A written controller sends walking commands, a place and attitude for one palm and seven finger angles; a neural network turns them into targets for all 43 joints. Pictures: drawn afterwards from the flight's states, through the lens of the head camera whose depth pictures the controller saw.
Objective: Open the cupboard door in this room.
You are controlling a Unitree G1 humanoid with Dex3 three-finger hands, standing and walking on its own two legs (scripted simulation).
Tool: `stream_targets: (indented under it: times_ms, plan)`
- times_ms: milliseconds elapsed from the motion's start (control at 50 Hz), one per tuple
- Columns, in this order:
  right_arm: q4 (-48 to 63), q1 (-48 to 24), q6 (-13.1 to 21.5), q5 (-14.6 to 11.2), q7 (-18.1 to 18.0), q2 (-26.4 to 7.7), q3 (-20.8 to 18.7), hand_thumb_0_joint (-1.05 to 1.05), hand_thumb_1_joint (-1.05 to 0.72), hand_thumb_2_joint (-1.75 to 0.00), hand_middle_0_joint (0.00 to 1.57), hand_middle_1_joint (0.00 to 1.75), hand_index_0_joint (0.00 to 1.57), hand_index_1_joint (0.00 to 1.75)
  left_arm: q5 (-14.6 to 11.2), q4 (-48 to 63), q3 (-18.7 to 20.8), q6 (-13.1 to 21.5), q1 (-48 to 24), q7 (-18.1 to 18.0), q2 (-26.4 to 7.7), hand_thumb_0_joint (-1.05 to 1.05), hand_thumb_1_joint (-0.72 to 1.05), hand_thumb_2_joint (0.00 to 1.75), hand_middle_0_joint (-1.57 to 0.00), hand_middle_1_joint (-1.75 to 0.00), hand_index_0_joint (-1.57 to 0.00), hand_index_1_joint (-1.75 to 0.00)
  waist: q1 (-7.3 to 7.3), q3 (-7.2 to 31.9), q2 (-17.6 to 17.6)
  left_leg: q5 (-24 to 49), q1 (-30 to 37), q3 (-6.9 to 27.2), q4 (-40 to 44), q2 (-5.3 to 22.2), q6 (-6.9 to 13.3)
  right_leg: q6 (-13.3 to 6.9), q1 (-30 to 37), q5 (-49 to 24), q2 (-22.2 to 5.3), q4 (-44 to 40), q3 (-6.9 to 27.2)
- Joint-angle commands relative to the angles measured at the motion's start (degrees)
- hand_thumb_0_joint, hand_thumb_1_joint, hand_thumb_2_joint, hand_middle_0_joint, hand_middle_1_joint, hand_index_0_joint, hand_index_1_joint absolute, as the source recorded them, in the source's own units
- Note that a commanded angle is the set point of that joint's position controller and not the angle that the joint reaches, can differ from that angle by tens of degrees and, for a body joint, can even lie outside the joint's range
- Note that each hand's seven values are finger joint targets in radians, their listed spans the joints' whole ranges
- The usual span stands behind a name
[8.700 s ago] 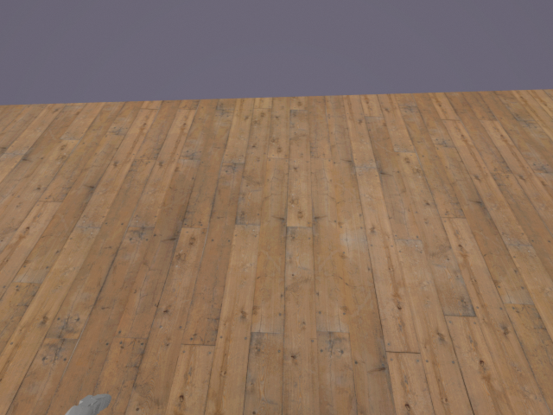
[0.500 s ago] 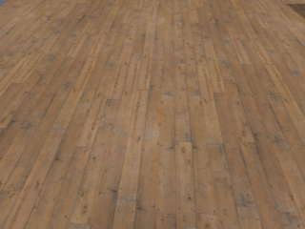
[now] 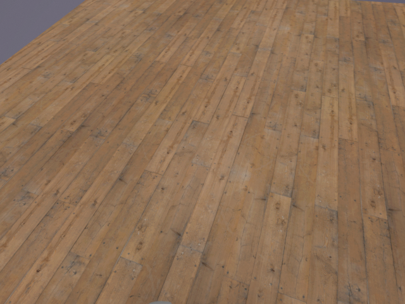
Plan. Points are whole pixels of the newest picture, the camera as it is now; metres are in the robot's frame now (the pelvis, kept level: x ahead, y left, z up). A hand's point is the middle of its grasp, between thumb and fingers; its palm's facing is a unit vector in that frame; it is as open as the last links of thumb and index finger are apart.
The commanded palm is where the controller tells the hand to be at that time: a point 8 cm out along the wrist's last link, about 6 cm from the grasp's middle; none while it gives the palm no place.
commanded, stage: turn or walk to find it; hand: left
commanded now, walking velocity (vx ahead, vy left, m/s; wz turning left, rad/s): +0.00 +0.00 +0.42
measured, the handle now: out of the picture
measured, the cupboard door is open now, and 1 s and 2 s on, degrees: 0 0 0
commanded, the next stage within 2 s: none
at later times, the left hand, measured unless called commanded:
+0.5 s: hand out of the picture +0.03 +0.22 -0.16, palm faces +0.21 -0.94 -0.28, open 7.4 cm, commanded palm none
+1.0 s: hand out of the picture -0.12 +0.24 -0.19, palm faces +0.45 -0.86 -0.24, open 7.4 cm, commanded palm none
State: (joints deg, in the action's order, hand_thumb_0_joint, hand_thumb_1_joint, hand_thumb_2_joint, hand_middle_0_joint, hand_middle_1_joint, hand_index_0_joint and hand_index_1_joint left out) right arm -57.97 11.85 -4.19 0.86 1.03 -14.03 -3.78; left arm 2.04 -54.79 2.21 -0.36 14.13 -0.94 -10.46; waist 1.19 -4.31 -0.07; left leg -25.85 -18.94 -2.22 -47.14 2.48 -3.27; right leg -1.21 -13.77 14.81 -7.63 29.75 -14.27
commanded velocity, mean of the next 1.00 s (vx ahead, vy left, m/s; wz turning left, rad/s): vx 0.00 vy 0.00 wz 0.42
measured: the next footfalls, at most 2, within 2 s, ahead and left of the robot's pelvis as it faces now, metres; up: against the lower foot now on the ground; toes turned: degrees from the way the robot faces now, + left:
left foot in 0.08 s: +0.02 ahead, +0.14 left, +0.00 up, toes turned +7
right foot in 0.48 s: +0.03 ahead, -0.10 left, +0.00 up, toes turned +7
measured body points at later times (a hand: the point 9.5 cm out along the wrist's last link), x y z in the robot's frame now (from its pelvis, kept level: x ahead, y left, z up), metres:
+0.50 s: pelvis -0.03 +0.00 -0.01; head +0.00 -0.01 +0.44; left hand +0.02 +0.27 -0.14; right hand +0.09 -0.22 -0.17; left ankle -0.02 +0.14 -0.74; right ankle +0.00 -0.11 -0.74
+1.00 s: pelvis -0.06 +0.03 -0.01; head -0.04 +0.07 +0.44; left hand -0.14 +0.28 -0.17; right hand +0.12 -0.16 -0.14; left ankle -0.10 +0.13 -0.74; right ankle -0.02 -0.11 -0.69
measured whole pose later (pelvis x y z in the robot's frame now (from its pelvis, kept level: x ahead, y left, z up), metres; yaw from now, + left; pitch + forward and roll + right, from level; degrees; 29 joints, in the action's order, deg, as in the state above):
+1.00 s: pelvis -0.06 +0.03 -0.01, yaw +24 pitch -1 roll +0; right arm -55.1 9.1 -1.1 1.2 0.5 -11.4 -2.5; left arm 1.3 -56.8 3.9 -3.9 13.7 -1.1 -14.5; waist 1.3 -5.0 3.0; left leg -18.2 -15.2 -3.9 -33.9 0.5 1.8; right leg 3.6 -22.5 28.7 -7.4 54.5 -5.7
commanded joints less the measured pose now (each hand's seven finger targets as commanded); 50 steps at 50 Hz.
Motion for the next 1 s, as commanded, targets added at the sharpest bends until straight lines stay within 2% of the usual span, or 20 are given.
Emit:
stream_targets:
  times_ms: [0, 20, 60, 80, 180, 340, 420, 440, 460, 480, 500, 540, 600, 760, 840, 860, 880, 900, 920, 980]
  plan:
    - [5.0, 0.1, 2.6, -0.5, -0.7, -2.5, 0.0, 0.00, -0.90, -0.90, 0.20, 0.30, 0.20, 0.30, -0.5, 1.4, 3.5, 0.1, 1.9, -0.8, -13.2, 0.00, 0.90, 0.90, -0.20, -0.30, -0.20, -0.30, -0.23, 7.7, 10.4, 6.3, 3.9, -3.5, 15.8, -1.1, 1.1, -4.3, 7.1, -21.4, -13.1, -3.0, 9.1]
    - [4.3, 2.0, 2.9, -0.3, -0.6, -3.6, -0.3, 0.00, -0.90, -0.90, 0.20, 0.30, 0.20, 0.30, -1.0, 1.3, 3.4, -0.3, 1.2, -0.6, -12.5, 0.00, 0.90, 0.90, -0.20, -0.30, -0.20, -0.30, -1.78, 7.6, 7.1, 13.2, 10.4, -2.9, 22.5, -0.3, 1.8, -1.5, 1.6, -15.7, -11.8, 0.5, 6.8]
    - [4.9, 4.8, 3.4, 0.4, -0.9, -12.6, -2.2, 0.00, -0.90, -0.90, 0.20, 0.30, 0.20, 0.30, -1.5, 4.9, 2.1, -1.1, -0.3, 0.0, -6.7, 0.00, 0.90, 0.90, -0.20, -0.30, -0.20, -0.30, -3.75, 6.0, -17.5, 32.0, 17.5, 22.5, 30.4, 19.7, 11.6, 5.4, -19.0, 18.8, -0.3, 20.3, 3.1]
    - [3.9, 6.6, 3.3, 0.3, -1.4, -13.1, -2.3, 0.00, -0.90, -0.90, 0.20, 0.30, 0.20, 0.30, -0.8, 6.2, 1.5, -1.7, -4.9, -0.2, -7.6, 0.00, 0.90, 0.90, -0.20, -0.30, -0.20, -0.30, -5.46, 5.1, -13.0, 33.6, 13.4, 23.1, 30.5, 21.3, 14.7, 5.1, -18.4, 20.2, -0.1, 27.5, 8.7]
    - [5.9, -2.9, 3.9, 0.1, -2.2, -8.6, -0.8, 0.00, -0.90, -0.90, 0.20, 0.30, 0.20, 0.30, -1.2, 2.3, 2.2, -1.6, -1.3, 0.5, -7.6, 0.00, 0.90, 0.90, -0.20, -0.30, -0.20, -0.30, -0.86, 4.2, -8.6, 33.6, 10.1, 11.6, 28.6, 11.2, 11.9, 5.7, -16.0, 8.9, 1.2, 32.4, 11.9]
    - [6.2, -0.7, 3.2, 0.6, -1.8, -9.4, -1.9, 0.00, -0.90, -0.90, 0.20, 0.30, 0.20, 0.30, -1.4, 4.7, 1.6, -1.4, -3.9, 0.0, -6.3, 0.00, 0.90, 0.90, -0.20, -0.30, -0.20, -0.30, -2.62, 5.1, -8.1, 32.8, 10.5, 17.2, 27.0, 11.0, 13.2, 5.7, -10.3, 11.1, 3.9, 17.0, 11.6]
    - [7.3, -2.9, 2.8, 0.3, -1.5, -8.9, -2.3, 0.00, -0.90, -0.90, 0.20, 0.30, 0.20, 0.30, -1.6, 3.6, 1.7, -0.3, 2.3, -0.3, -6.9, 0.00, 0.90, 0.90, -0.20, -0.30, -0.20, -0.30, 0.32, 7.2, -7.5, 30.3, 4.4, 17.3, 21.6, 7.8, 10.3, 5.1, 2.6, 0.1, 5.3, -1.3, 10.1]
    - [7.6, -2.6, 2.9, -0.1, -1.3, -7.2, -2.1, 0.00, -0.90, -0.90, 0.20, 0.30, 0.20, 0.30, -1.2, 3.2, 2.1, 0.3, 4.1, -0.5, -8.5, 0.00, 0.90, 0.90, -0.20, -0.30, -0.20, -0.30, 1.03, 7.8, -3.1, 23.7, -0.4, 15.3, 17.4, 4.6, 7.6, 4.5, 8.9, -4.0, 2.4, -8.3, 12.7]
    - [8.8, -1.6, 2.9, -0.6, -0.9, -3.4, -1.5, 0.00, -0.90, -0.90, 0.20, 0.30, 0.20, 0.30, -0.4, 3.4, 3.0, 0.9, 5.1, -1.0, -13.5, 0.00, 0.90, 0.90, -0.20, -0.30, -0.20, -0.30, 1.17, 8.0, 11.2, 8.6, -10.9, 7.6, 6.5, -2.7, 3.5, 0.1, 14.9, -6.5, -10.7, -12.5, 26.6]
    - [10.1, -3.0, 2.5, -0.2, -0.8, -3.3, -1.7, 0.00, -0.90, -0.90, 0.20, 0.30, 0.20, 0.30, -0.4, 4.6, 3.4, 0.7, 4.2, -1.0, -16.0, 0.00, 0.90, 0.90, -0.20, -0.30, -0.20, -0.30, 1.74, 5.7, 15.5, -7.0, -13.2, 5.0, -5.2, -5.7, 2.0, -6.2, 9.0, -11.9, -20.1, -14.4, 32.4]
    - [9.3, -3.3, 1.6, 0.4, -1.0, -5.0, -2.2, 0.00, -0.90, -0.90, 0.20, 0.30, 0.20, 0.30, -0.8, 5.1, 3.6, 0.9, 2.3, -1.2, -14.5, 0.00, 0.90, 0.90, -0.20, -0.30, -0.20, -0.30, 1.42, 5.1, 16.2, -6.6, -12.7, 8.4, -13.5, -3.6, 2.3, -7.7, 3.9, -8.1, -18.9, -15.5, 31.7]
    - [7.0, -2.1, 1.1, 0.4, -0.3, -5.0, -2.4, 0.00, -0.90, -0.90, 0.20, 0.30, 0.20, 0.30, -1.0, 6.3, 2.6, 0.8, -3.0, -1.0, -11.2, 0.00, 0.90, 0.90, -0.20, -0.30, -0.20, -0.30, -1.34, 1.1, 8.5, 0.7, -13.0, 7.6, -22.1, -2.2, 1.8, -5.8, 0.0, -4.8, -12.9, -14.7, 23.6]
    - [5.4, 0.8, 1.0, 0.4, 0.1, -3.7, -1.9, 0.00, -0.90, -0.90, 0.20, 0.30, 0.20, 0.30, -0.7, 6.5, 2.1, 1.3, -4.3, -1.2, -9.4, 0.00, 0.90, 0.90, -0.20, -0.30, -0.20, -0.30, -2.33, 2.5, 9.2, 4.9, -12.1, 4.9, -21.6, -1.1, 0.2, -4.8, 2.6, -11.3, -10.2, -12.6, 15.7]
    - [6.5, -5.3, 1.9, -0.3, -0.2, -2.2, -0.4, 0.00, -0.90, -0.90, 0.20, 0.30, 0.20, 0.30, -0.2, 2.6, 3.2, 0.7, 3.1, -0.9, -13.1, 0.00, 0.90, 0.90, -0.20, -0.30, -0.20, -0.30, 2.17, 5.1, 11.9, -1.3, -6.2, -1.0, 0.6, -0.9, -0.2, -6.9, 10.2, -26.3, -12.8, -7.2, 12.6]
    - [5.2, -0.2, 2.8, -0.3, -0.5, -3.2, -0.3, 0.00, -0.90, -0.90, 0.20, 0.30, 0.20, 0.30, -0.7, 2.0, 3.6, 0.0, 1.2, -0.7, -13.6, 0.00, 0.90, 0.90, -0.20, -0.30, -0.20, -0.30, -0.80, 7.2, 10.4, 10.2, 5.8, -3.5, 18.7, -1.3, 1.0, -2.5, 6.0, -23.6, -11.6, 0.0, 8.3]
    - [4.7, 2.0, 3.4, -0.2, -0.4, -5.4, -0.9, 0.00, -0.90, -0.90, 0.20, 0.30, 0.20, 0.30, -1.3, 2.4, 3.4, -0.5, 0.8, -0.6, -12.2, 0.00, 0.90, 0.90, -0.20, -0.30, -0.20, -0.30, -2.46, 8.0, 3.7, 17.7, 13.2, -0.1, 24.8, 1.5, 2.1, 0.5, -0.4, -15.9, -9.3, 6.4, 5.8]
    - [5.1, 3.9, 3.7, 0.3, -0.5, -11.1, -2.0, 0.00, -0.90, -0.90, 0.20, 0.30, 0.20, 0.30, -1.6, 4.2, 2.8, -0.9, 0.8, -0.2, -8.6, 0.00, 0.90, 0.90, -0.20, -0.30, -0.20, -0.30, -3.29, 8.3, -13.0, 31.1, 19.2, 17.3, 27.8, 14.2, 6.9, 4.6, -13.5, 6.6, -1.8, 17.9, 3.1]
    - [4.8, 6.1, 3.3, 0.3, -0.8, -14.0, -2.7, 0.00, -0.90, -0.90, 0.20, 0.30, 0.20, 0.30, -1.1, 6.2, 1.8, -1.2, -1.6, -0.2, -6.9, 0.00, 0.90, 0.90, -0.20, -0.30, -0.20, -0.30, -4.58, 7.7, -16.5, 38.9, 16.5, 21.9, 29.0, 21.1, 12.9, 5.2, -16.8, 22.3, 0.5, 26.2, 6.6]
    - [3.7, 6.5, 3.6, 0.4, -1.6, -12.7, -2.5, 0.00, -0.90, -0.90, 0.20, 0.30, 0.20, 0.30, -1.0, 5.8, 1.9, -2.0, -5.1, -0.8, -7.2, 0.00, 0.90, 0.90, -0.20, -0.30, -0.20, -0.30, -5.53, 7.4, -17.0, 35.8, 12.9, 22.1, 29.9, 19.3, 13.0, 5.1, -16.9, 20.8, 0.5, 30.9, 11.6]
    - [5.5, -0.4, 3.9, 0.3, -2.2, -8.4, -1.0, 0.00, -0.90, -0.90, 0.20, 0.30, 0.20, 0.30, -1.1, 3.3, 2.5, -1.6, -3.8, 0.3, -7.7, 0.00, 0.90, 0.90, -0.20, -0.30, -0.20, -0.30, -1.84, 4.3, -9.2, 34.5, 11.3, 14.7, 28.8, 12.8, 11.6, 5.2, -17.9, 10.0, 0.6, 35.2, 12.8]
